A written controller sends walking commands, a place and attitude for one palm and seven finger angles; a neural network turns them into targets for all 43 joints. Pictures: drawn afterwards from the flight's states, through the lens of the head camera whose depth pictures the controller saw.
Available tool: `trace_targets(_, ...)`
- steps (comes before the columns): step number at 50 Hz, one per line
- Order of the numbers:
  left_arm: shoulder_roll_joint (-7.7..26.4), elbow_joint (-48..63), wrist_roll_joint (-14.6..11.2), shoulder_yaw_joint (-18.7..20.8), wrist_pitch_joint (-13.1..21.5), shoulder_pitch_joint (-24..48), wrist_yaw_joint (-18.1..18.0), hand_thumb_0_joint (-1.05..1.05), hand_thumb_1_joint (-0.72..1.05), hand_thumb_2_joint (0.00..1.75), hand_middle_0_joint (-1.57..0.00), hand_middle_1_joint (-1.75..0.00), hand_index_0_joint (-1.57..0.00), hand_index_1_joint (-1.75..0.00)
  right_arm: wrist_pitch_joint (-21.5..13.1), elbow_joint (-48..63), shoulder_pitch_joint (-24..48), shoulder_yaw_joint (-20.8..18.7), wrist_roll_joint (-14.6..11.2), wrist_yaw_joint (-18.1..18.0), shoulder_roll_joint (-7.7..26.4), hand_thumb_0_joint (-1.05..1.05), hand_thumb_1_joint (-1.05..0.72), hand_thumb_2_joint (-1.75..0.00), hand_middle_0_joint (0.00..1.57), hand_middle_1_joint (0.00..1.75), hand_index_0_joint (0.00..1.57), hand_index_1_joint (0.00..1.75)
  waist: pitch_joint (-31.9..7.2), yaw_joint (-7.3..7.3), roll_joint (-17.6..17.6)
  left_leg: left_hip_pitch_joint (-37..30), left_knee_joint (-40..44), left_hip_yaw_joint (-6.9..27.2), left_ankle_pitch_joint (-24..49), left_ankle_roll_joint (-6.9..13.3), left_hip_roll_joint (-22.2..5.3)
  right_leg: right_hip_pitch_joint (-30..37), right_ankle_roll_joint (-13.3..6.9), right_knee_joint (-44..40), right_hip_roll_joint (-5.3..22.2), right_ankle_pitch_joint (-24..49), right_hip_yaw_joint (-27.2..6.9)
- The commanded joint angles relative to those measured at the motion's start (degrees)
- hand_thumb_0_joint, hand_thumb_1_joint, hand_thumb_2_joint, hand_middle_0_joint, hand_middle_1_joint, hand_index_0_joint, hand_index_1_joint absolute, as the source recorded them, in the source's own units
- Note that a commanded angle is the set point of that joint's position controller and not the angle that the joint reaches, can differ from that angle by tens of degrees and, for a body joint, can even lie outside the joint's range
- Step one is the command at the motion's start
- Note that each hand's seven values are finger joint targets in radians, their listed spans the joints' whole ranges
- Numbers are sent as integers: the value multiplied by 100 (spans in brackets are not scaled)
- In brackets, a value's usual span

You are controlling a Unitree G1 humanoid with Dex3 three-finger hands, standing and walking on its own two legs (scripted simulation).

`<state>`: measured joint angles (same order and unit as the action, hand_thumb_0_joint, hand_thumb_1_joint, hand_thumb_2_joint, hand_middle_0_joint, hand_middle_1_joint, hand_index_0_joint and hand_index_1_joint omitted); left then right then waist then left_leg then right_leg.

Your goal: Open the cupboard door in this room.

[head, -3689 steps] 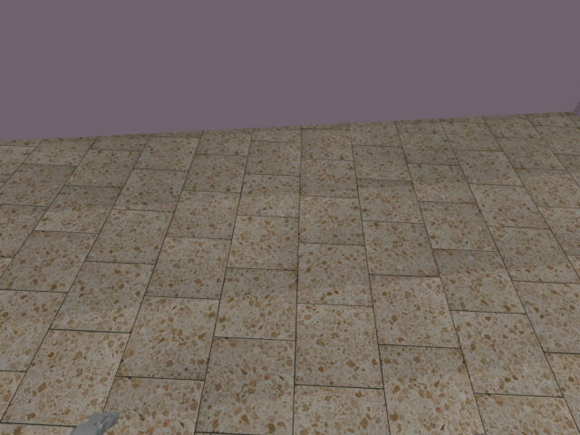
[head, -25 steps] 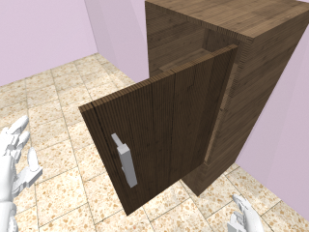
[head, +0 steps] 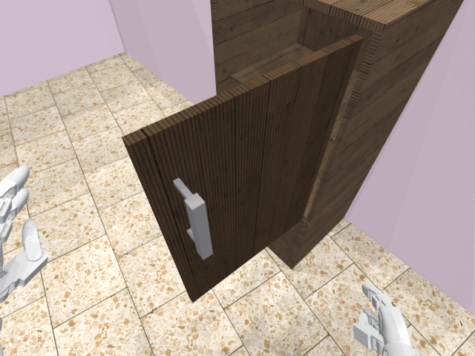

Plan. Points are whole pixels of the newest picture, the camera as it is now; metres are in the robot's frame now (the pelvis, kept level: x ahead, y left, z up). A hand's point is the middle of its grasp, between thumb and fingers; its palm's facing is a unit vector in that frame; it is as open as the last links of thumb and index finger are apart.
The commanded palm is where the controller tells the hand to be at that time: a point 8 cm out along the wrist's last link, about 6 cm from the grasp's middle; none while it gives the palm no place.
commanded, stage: step back with the hand held close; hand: left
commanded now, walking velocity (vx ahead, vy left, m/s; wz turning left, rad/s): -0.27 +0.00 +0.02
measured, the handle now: (193, 221) +0.30 +0.10 +0.08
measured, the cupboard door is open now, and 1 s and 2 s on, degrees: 86 86 86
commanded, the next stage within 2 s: stop stepping back and stand still in 0.58 s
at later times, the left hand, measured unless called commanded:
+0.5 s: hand out of the picture +0.06 +0.30 +0.15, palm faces +0.52 -0.74 -0.43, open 7.4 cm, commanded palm +0.01 +0.34 +0.17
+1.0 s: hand out of the picture -0.02 +0.28 +0.16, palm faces +0.40 -0.78 -0.47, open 7.4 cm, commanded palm -0.06 +0.31 +0.17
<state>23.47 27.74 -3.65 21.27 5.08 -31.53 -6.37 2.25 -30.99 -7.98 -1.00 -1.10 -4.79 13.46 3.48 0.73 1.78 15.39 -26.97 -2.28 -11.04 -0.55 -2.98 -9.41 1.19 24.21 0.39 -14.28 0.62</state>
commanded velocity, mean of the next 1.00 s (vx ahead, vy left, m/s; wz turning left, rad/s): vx -0.12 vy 0.02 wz -0.02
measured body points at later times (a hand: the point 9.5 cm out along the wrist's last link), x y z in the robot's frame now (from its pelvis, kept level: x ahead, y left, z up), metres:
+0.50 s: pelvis -0.11 +0.03 -0.02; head -0.11 +0.04 +0.43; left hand +0.02 +0.34 +0.18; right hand +0.07 -0.20 -0.10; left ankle -0.07 +0.13 -0.73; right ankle -0.02 -0.13 -0.74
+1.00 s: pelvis -0.21 +0.01 +0.00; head -0.22 +0.02 +0.45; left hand -0.05 +0.32 +0.19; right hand -0.07 -0.23 -0.09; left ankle -0.16 +0.12 -0.72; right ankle -0.29 -0.09 -0.74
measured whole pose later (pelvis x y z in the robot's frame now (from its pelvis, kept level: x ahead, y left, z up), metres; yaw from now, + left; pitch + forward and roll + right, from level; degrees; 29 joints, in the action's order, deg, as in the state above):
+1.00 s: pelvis -0.21 +0.01 +0.00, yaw -2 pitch +1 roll +0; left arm 24.8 28.9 -3.7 24.3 10.2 -36.3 -8.4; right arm -3.7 -37.4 -14.9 0.3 -0.7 -3.1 12.1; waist -3.4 0.5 -0.8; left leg 25.0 -40.9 -2.0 -14.4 0.0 -0.4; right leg -6.3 -1.1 25.3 -1.1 -19.9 0.6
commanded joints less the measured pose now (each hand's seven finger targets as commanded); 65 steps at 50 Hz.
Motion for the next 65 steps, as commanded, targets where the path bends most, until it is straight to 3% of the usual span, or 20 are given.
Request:
trace_targets(1,1329,1521,-44,1156,480,-88,-231,0,90,90,-20,-30,-20,-30,-247,972,459,-222,1,-61,588,0,-90,-90,20,30,20,30,-1455,52,167,-771,43,129,2405,208,-201,120,14,129,214,2511,1)
trace_targets(14,936,1384,164,1136,860,35,-302,0,90,90,-20,-30,-20,-30,-767,950,250,-264,27,-22,758,0,-90,-90,20,30,20,30,-655,-11,1010,2552,1333,993,-2915,574,-742,904,-32,1290,-306,-423,30)
trace_targets(16,1198,1442,147,1296,897,5,-322,0,90,90,-20,-30,-20,-30,-835,909,204,-290,42,-16,699,0,-90,-90,20,30,20,30,-679,-24,341,1867,600,643,-2565,396,-361,27,-198,439,-54,-1126,-400)
trace_targets(19,1134,1584,126,1038,899,161,-416,0,90,90,-20,-30,-20,-30,-814,606,47,-303,75,37,527,0,-90,-90,20,30,20,30,-618,-97,-1193,-156,-2628,117,-1258,-75,425,-2811,-1005,-1429,1550,-2535,-2263)
trace_targets(20,1094,1499,154,986,868,292,-450,0,90,90,-20,-30,-20,-30,-798,502,129,-278,125,48,474,0,-90,-90,20,30,20,30,-571,-71,-1268,-117,-3248,239,-1342,-45,343,-2911,-1096,-1418,1712,-2073,-2213)
trace_targets(24,1045,1402,121,914,864,918,-466,0,90,90,-20,-30,-20,-30,-842,463,136,-132,103,-76,527,0,-90,-90,20,30,20,30,-374,-229,-372,-306,-50,133,-869,37,206,-2153,-293,66,595,-823,-661)
trace_targets(26,1289,1623,187,1215,1056,1183,-542,0,90,90,-20,-30,-20,-30,-1021,550,282,-235,134,-154,823,0,-90,-90,20,30,20,30,-307,-102,1812,1024,1486,2360,-1320,799,-1612,-1490,72,2656,-225,-1216,-105)
trace_targets(28,1049,1218,158,1176,1150,993,-521,0,90,90,-20,-30,-20,-30,-1200,295,13,-251,230,-36,494,0,-90,-90,20,30,20,30,-844,-163,1035,1090,1562,2361,-1051,1153,-1897,-1329,-16,4359,-315,-1473,-577)
trace_targets(33,734,1806,61,861,973,376,-429,0,90,90,-20,-30,-20,-30,-1200,351,203,-379,135,241,573,0,-90,-90,20,30,20,30,-1046,-105,859,313,1016,1308,17,961,-1372,-1467,51,3686,-331,-1235,-211)
trace_targets(38,849,1792,-30,903,801,-59,-448,0,90,90,-20,-30,-20,-30,-1212,453,132,-164,128,257,471,0,-90,-90,20,30,20,30,-1069,-121,1564,373,1866,1108,-2210,460,-873,-146,-144,1102,-533,-1640,535)
trace_targets(40,1011,1622,-26,1058,754,-199,-418,0,90,90,-20,-30,-20,-30,-1117,468,123,-131,129,228,424,0,-90,-90,20,30,20,30,-1075,-62,1090,524,1368,550,-2088,104,-364,540,-281,-409,-458,-1201,618)
trace_targets(43,1470,1568,-114,1395,876,-272,-342,0,90,90,-20,-30,-20,-30,-871,437,110,-99,157,194,376,0,-90,-90,20,30,20,30,-929,-88,-831,154,-1676,81,-547,-61,224,-809,-841,-1577,1462,-166,-1494)
trace_targets(44,1622,1599,-146,1527,922,-10,-391,0,90,90,-20,-30,-20,-30,-882,399,157,-46,170,178,417,0,-90,-90,20,30,20,30,-953,-66,-736,818,-2158,133,-651,-31,186,-438,-925,-1314,1781,1172,-1505)
trace_targets(48,1014,829,-42,1030,805,95,-351,0,90,90,-20,-30,-20,-30,-984,357,182,-88,12,80,456,0,-90,-90,20,30,20,30,-816,-139,-878,984,-1264,122,-399,97,121,290,-769,-397,1274,2279,-843)
trace_targets(51,919,737,41,728,837,743,-350,0,90,90,-20,-30,-20,-30,-1152,234,180,-142,30,-40,595,0,-90,-90,20,30,20,30,-580,-155,-397,-380,173,-31,129,287,206,-255,-409,-49,879,1543,-465)
trace_targets(55,952,724,128,684,880,919,-393,0,90,90,-20,-30,-20,-30,-1186,282,-30,-179,49,-79,713,0,-90,-90,20,30,20,30,-576,-142,475,-781,438,1489,680,783,-739,-874,-53,633,12,165,-67)
trace_targets(58,979,1243,157,736,974,991,-372,0,90,90,-20,-30,-20,-30,-1285,286,97,-130,134,-34,608,0,-90,-90,20,30,20,30,-262,-125,1111,391,1747,1946,-1955,706,-920,-293,-147,1089,-132,-1129,102)
trace_targets(61,1180,1431,152,1050,938,347,-395,0,90,90,-20,-30,-20,-30,-1309,389,83,-144,146,14,573,0,-90,-90,20,30,20,30,-357,-45,996,896,1720,1272,-2466,473,-637,395,-240,285,-166,-864,271)
trace_targets(63,1060,1394,120,1054,945,-73,-386,0,90,90,-20,-30,-20,-30,-1248,448,94,-150,154,52,505,0,-90,-90,20,30,20,30,-555,-68,494,878,925,776,-1958,272,-222,497,-383,-353,20,-1004,-86)
trace_targets(65,1076,1160,72,1131,934,-327,-363,0,90,90,-20,-30,-20,-30,-1094,446,56,-222,164,91,445,0,-90,-90,20,30,20,30,-558,-97,-596,887,-999,269,-1168,75,220,-181,-918,-1232,969,-2257,-1771)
